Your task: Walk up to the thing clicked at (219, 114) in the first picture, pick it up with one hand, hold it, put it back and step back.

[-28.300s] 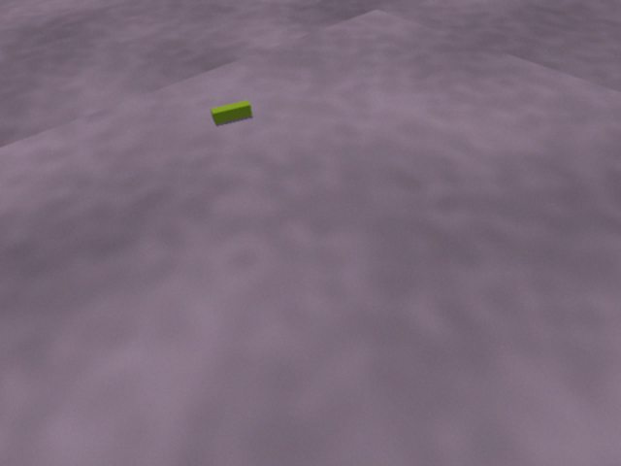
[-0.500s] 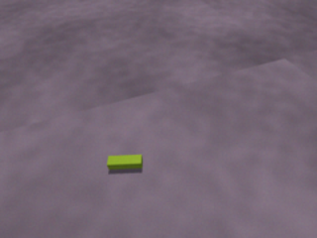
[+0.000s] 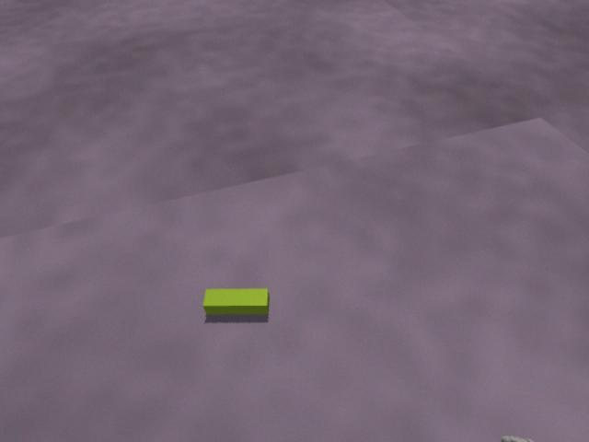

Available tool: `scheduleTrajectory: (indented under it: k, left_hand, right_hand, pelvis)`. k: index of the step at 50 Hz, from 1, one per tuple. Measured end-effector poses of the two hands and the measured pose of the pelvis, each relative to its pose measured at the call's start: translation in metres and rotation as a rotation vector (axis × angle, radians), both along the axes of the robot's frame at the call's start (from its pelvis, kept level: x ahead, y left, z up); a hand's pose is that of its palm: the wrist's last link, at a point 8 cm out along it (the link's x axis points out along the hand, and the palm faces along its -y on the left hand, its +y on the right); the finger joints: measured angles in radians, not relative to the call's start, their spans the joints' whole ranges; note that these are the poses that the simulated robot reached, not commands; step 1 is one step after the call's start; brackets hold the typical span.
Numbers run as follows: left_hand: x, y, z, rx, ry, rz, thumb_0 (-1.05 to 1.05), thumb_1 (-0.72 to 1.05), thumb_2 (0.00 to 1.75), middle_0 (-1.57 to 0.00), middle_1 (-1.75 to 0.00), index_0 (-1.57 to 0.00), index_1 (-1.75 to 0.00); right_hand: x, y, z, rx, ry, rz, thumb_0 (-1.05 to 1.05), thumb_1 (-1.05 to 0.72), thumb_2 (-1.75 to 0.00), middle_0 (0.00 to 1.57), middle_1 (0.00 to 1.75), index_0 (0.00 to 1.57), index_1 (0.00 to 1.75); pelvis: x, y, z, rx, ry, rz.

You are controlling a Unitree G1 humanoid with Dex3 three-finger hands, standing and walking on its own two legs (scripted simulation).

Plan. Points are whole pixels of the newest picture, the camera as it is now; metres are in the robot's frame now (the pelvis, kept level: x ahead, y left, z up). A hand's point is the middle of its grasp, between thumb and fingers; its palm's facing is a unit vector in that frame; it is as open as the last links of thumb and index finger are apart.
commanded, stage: walk up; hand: left
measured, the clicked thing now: (237, 301) +0.71 +0.26 -0.74
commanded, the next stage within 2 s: stand in 0.12 s
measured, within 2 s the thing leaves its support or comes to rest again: neither
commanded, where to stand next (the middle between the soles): +0.30 +0.01 m, yaw -1 degrees
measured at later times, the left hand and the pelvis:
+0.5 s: hand out of the picture +0.07 +0.25 -0.15, palm faces -0.02 -0.94 -0.33, open 7.4 cm; pelvis -0.01 +0.00 +0.01, yaw +0 degrees
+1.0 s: hand out of the picture +0.07 +0.24 -0.14, palm faces -0.04 -0.94 -0.34, open 7.4 cm; pelvis -0.01 -0.01 +0.01, yaw -1 degrees
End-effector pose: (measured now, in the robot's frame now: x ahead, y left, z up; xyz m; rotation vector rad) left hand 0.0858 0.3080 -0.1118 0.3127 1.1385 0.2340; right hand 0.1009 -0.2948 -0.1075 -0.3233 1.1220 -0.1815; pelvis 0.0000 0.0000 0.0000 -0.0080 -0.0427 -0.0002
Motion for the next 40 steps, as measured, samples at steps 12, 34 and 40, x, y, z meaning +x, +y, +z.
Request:
scheduleTrajectory:
  k: [12,34,40]
  left_hand:
    - [-0.020,-0.005,-0.001,-0.016,0.079,0.024,0.00,0.90,0.90,-0.21,-0.30,-0.20,-0.30]
    - [-0.029,-0.017,0.004,-0.027,0.111,-0.017,0.00,0.90,0.90,-0.21,-0.30,-0.20,-0.30]
    - [-0.031,-0.018,0.004,-0.021,0.126,-0.016,0.00,0.90,0.90,-0.21,-0.30,-0.20,-0.30]
  right_hand:
    - [0.008,0.006,0.003,0.014,0.008,0.014,0.01,-0.91,-0.89,0.20,0.30,0.20,0.30]
    - [-0.052,-0.008,0.000,0.012,0.114,-0.056,0.01,-0.91,-0.90,0.20,0.30,0.20,0.30]
    - [-0.061,-0.011,-0.003,0.013,0.144,-0.063,0.01,-0.91,-0.90,0.20,0.30,0.20,0.30]
  pelvis:
    - [0.000,0.000,0.007,0.002,-0.003,0.000]
    - [-0.014,-0.005,0.014,0.005,0.007,-0.009]
    - [-0.012,-0.007,0.014,0.007,0.015,-0.008]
